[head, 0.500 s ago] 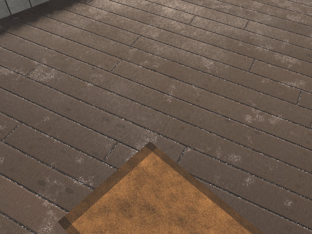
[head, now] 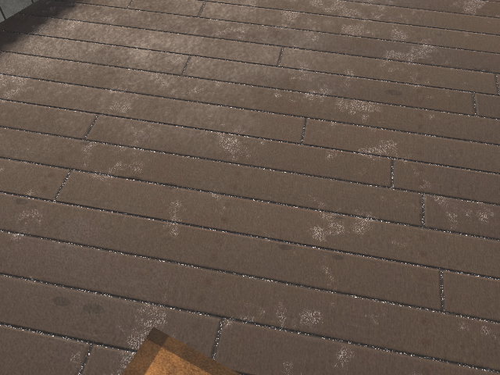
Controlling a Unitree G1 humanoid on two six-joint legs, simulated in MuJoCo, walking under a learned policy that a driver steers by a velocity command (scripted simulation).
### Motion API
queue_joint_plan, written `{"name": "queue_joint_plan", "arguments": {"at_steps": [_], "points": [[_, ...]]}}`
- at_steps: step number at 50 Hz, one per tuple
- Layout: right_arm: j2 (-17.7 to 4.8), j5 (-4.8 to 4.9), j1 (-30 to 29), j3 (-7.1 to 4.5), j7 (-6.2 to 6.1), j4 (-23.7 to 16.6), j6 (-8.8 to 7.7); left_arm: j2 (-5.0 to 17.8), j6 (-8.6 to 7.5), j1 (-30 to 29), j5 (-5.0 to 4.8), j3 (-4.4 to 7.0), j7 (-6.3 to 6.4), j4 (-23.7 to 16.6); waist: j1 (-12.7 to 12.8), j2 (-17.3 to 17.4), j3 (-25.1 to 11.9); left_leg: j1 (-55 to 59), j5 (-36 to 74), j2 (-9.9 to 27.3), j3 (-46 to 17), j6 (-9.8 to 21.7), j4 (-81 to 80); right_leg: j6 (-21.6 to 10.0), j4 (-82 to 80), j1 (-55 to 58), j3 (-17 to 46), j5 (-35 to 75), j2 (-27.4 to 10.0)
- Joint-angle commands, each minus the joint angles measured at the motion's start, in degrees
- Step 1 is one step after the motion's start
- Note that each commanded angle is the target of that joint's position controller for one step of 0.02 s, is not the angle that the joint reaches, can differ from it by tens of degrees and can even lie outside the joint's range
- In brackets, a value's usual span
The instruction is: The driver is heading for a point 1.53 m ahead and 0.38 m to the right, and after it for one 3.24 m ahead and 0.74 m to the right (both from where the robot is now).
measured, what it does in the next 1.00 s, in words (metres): walks ahead, turning right: left foot, then right foot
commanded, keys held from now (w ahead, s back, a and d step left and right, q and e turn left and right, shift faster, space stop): w+e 0.86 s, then w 0.14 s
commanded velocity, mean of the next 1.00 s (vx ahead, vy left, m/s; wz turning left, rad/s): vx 0.50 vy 0.00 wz -0.56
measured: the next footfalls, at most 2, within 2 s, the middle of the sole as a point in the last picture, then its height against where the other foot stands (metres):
left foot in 0.38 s outside the picture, level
right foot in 0.90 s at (351, 329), level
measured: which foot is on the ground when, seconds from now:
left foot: up 0.00-0.36, down 0.38-0.88, up 0.90-1.00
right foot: down 0.00-0.38, up 0.40-0.88, down 0.90-1.00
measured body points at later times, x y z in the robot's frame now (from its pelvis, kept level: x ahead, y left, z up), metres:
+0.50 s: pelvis +0.28 +0.04 +0.01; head +0.31 +0.04 +0.46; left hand +0.45 +0.28 -0.10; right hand +0.36 -0.26 -0.07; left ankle +0.36 +0.13 -0.72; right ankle +0.15 -0.06 -0.63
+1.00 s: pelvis +0.50 -0.12 +0.00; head +0.53 -0.15 +0.45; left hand +0.80 +0.00 -0.08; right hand +0.40 -0.39 -0.12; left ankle +0.45 +0.09 -0.62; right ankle +0.52 -0.22 -0.72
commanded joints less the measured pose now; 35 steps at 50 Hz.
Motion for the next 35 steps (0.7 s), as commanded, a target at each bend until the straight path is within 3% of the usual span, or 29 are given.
{"name": "queue_joint_plan", "arguments": {"at_steps": [1,2,5,8,10,13,15,17,18,19,20,21,22,23,24,25,27,28,29,31,35], "points": [[-7.3,-1.12,-6.5,-1.34,0.19,-8.0,-3.48,6.2,-0.48,7.5,-0.15,1.90,0.81,-2.2,3.0,2.8,-8.1,-27.3,4.1,4.8,-5.5,0.7,1.1,-11.9,-17.3,29.0,27.4,6.6,-16.6],[-7.4,-1.45,-5.0,-1.60,0.22,-8.3,-2.88,6.4,-0.46,5.9,0.66,1.73,1.11,-3.2,0.9,-0.4,-6.7,-23.2,5.0,5.3,-5.6,0.0,-0.3,-12.8,-18.5,22.9,26.1,12.0,-15.9],[-5.8,-1.87,-3.1,-1.29,0.02,-7.9,-1.15,7.3,-0.55,4.5,0.48,2.03,1.83,-3.6,-1.2,-1.0,-4.9,-19.5,7.0,5.7,-3.7,-2.7,-8.9,-12.4,-20.5,14.2,20.6,17.4,-13.3],[-3.3,-2.19,-9.3,-0.18,-0.10,-9.5,-0.72,9.3,-0.16,6.2,-0.09,2.64,2.75,-2.8,0.9,-2.5,-3.6,-16.5,18.7,3.7,-2.1,-4.5,-22.6,-9.6,-20.3,9.3,15.8,15.6,-9.6],[-2.9,-1.70,-13.4,0.08,0.21,-10.1,-0.99,9.4,0.34,8.0,-0.33,2.69,3.07,-2.2,3.0,-4.0,-4.0,-13.3,26.5,1.6,-1.9,-4.6,-30.9,-7.8,-19.3,8.8,15.6,11.1,-8.3],[-4.4,-0.73,-17.0,-0.43,0.81,-11.2,-1.58,9.3,0.92,10.8,-0.71,2.69,3.20,-1.2,4.4,-5.2,-4.2,-11.6,28.1,-0.1,-3.4,-4.0,-37.2,-6.6,-16.4,12.3,20.1,5.6,-9.9],[-6.0,-0.54,-16.7,-1.21,1.16,-11.3,-2.10,8.9,1.16,11.2,-0.67,2.64,3.34,-1.0,3.6,-6.0,-4.3,-10.3,25.1,-0.2,-4.7,-2.7,-40.0,-5.6,-13.3,15.7,24.2,2.7,-11.3],[-7.2,-0.43,-12.3,-2.12,1.14,-10.2,-2.66,8.3,1.36,9.6,-0.40,2.60,3.37,-1.5,0.6,-7.4,-4.8,-4.6,22.3,-0.2,-4.1,-0.5,-42.5,-4.1,-9.2,16.3,26.3,3.2,-11.2],[-8.4,-0.90,-7.5,-2.91,0.81,-9.2,-2.93,6.5,1.25,9.2,-0.15,2.02,3.27,-1.9,-1.9,-7.0,-7.5,3.3,22.0,1.1,-4.3,1.3,-43.8,-2.4,-3.8,14.6,24.8,4.9,-8.9],[-11.4,-1.89,0.4,-3.82,0.28,-8.6,-3.11,3.0,0.97,9.3,0.52,0.73,3.02,-2.9,-5.3,-1.4,-14.4,16.6,18.2,10.2,-12.8,5.0,-43.6,-0.2,11.0,8.8,20.2,-0.8,-5.4],[-16.0,-2.58,5.5,-4.99,0.45,-6.5,-2.28,0.1,0.47,16.8,-0.94,-0.32,3.02,-4.7,-2.4,17.7,-21.1,33.7,4.7,22.7,-38.7,14.4,-48.7,3.4,29.1,-10.4,12.1,-23.1,2.1],[-11.3,-1.19,5.0,-4.11,0.79,-7.0,-2.01,5.7,0.45,16.9,-1.41,0.55,3.20,-3.3,-3.3,14.4,-17.9,32.4,-8.5,24.3,-45.7,14.5,-51.6,4.3,37.8,-18.3,12.8,-23.3,-2.5],[-7.9,-0.94,2.8,-3.17,0.53,-7.5,-1.68,8.9,0.80,11.4,-1.05,1.52,3.20,-3.7,-4.8,8.7,-11.0,26.3,-7.2,21.9,-37.1,12.0,-52.2,4.7,40.6,-20.2,12.1,-18.0,-4.4],[-6.8,-1.38,0.2,-2.63,0.43,-7.8,-1.29,8.6,1.10,8.4,-0.39,1.62,3.27,-4.3,-4.1,4.9,-7.2,20.1,0.5,19.4,-29.4,10.4,-52.6,5.1,40.3,-18.8,10.3,-14.0,-6.2],[-5.3,-1.53,-1.3,-2.14,0.42,-7.3,-1.03,7.8,1.14,6.0,0.27,1.76,3.10,-4.9,-3.5,3.6,-3.8,15.1,7.3,16.5,-23.1,9.5,-54.1,5.2,37.6,-17.7,10.0,-11.2,-7.6],[-5.1,-1.92,-2.2,-1.88,0.24,-6.9,-1.13,6.8,1.30,6.7,-0.25,1.83,2.70,-5.4,-1.8,6.6,-3.2,11.9,11.4,15.7,-19.4,9.3,-55.1,5.3,36.3,-15.4,9.9,-9.2,-9.1],[-4.5,-1.48,-2.4,-1.88,0.25,-5.9,-1.51,5.0,1.89,7.1,-0.73,1.58,2.29,-5.4,-1.3,7.6,-2.6,9.3,15.9,14.3,-13.5,9.7,-57.5,5.8,34.0,-13.7,8.3,-8.1,-10.1],[-4.2,-1.37,-2.1,-1.95,0.28,-5.4,-1.70,4.2,2.22,6.5,-0.50,1.57,2.43,-5.2,-1.5,5.4,-2.4,9.4,18.0,13.2,-10.6,9.2,-58.2,5.5,33.9,-14.0,8.0,-6.9,-10.1],[-6.3,-1.37,-2.1,-2.41,0.28,-4.7,-1.83,3.4,2.41,5.7,-0.49,1.23,2.32,-6.3,-0.8,6.9,-1.9,8.9,20.3,15.1,-9.8,10.6,-59.0,6.1,31.3,-15.3,8.0,-5.7,-10.6],[-7.0,-1.41,-1.6,-2.80,0.16,-3.6,-1.73,3.3,2.40,3.3,-0.16,1.03,2.08,-7.0,-1.5,5.1,-1.2,10.5,25.4,15.5,-6.2,11.3,-59.6,7.0,26.5,-17.2,8.0,-2.2,-11.2],[-8.8,-1.17,-1.2,-3.11,-0.20,-2.0,-0.92,2.0,1.68,-2.3,-0.22,0.42,0.80,-7.8,-3.4,3.6,-0.6,12.3,29.7,14.1,2.1,9.4,-59.4,6.4,13.8,-14.6,4.7,8.4,-10.6]]}}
